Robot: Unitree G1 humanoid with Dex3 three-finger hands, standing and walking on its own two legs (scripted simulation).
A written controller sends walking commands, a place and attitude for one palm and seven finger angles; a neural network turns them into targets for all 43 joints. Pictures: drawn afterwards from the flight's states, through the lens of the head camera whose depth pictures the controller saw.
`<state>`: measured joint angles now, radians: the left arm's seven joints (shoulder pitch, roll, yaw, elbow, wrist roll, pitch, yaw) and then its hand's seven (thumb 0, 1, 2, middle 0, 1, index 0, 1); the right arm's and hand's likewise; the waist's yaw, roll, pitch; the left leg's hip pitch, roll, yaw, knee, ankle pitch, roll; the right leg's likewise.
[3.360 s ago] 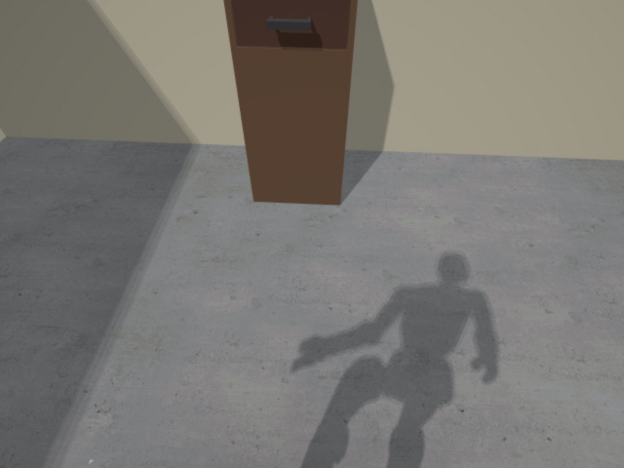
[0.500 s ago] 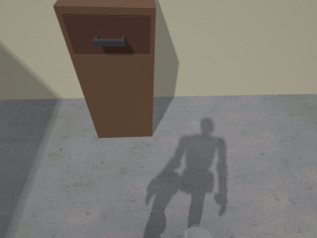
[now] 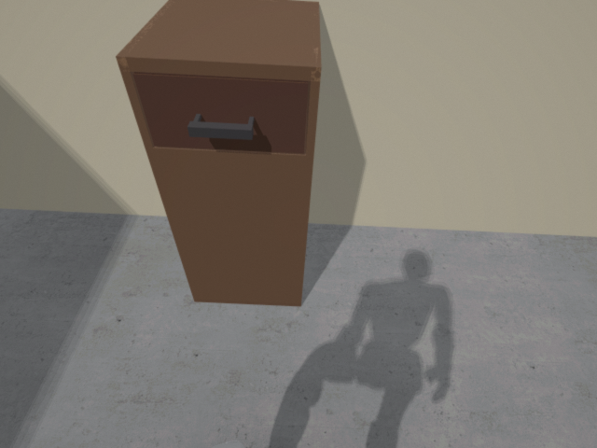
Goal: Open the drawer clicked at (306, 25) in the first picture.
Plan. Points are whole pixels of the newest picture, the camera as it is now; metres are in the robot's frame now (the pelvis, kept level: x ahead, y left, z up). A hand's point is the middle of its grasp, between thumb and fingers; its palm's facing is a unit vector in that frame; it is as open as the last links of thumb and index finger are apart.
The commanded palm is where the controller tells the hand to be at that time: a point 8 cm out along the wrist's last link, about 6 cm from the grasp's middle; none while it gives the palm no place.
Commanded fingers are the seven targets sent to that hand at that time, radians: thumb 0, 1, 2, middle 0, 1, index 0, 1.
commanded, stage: take the last steps up to it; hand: left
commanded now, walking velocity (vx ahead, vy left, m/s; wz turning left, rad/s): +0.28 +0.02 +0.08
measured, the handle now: (222, 124) +0.74 +0.22 +0.04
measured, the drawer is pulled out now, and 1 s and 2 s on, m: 0.00 0.00 0.00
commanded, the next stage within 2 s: come to a stop and stand still in 0.38 s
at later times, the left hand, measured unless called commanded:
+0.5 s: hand (169, 417) +0.20 +0.22 -0.17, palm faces +0.02 -0.98 -0.19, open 7.3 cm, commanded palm none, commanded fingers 0.00 0.90 0.90 -0.20 -0.30 -0.20 -0.30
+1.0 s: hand (154, 418) +0.20 +0.25 -0.19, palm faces +0.10 -0.97 -0.21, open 7.3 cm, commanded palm none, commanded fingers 0.00 0.90 0.90 -0.20 -0.30 -0.20 -0.30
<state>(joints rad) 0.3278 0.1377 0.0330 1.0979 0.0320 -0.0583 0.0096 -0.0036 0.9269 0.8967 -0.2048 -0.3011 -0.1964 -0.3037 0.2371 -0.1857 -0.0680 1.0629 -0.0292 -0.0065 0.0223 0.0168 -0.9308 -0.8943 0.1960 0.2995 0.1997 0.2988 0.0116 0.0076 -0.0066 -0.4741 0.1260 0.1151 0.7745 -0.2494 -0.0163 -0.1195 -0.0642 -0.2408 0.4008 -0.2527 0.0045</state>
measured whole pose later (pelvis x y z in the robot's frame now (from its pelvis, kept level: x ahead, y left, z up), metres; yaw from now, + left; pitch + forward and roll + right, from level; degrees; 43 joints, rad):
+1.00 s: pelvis +0.14 +0.06 -0.01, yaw +3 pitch -2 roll +0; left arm 0.17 0.20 0.06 1.02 0.02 0.06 0.04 -0.01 0.92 0.90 -0.21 -0.30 -0.20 -0.30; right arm 0.22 -0.18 -0.05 1.00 -0.03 0.00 -0.02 0.01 -0.91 -0.89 0.20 0.30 0.20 0.30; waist 0.00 -0.04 0.03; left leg -0.26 0.02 0.06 0.60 -0.32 0.01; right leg -0.40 -0.08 -0.07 0.65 -0.31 0.02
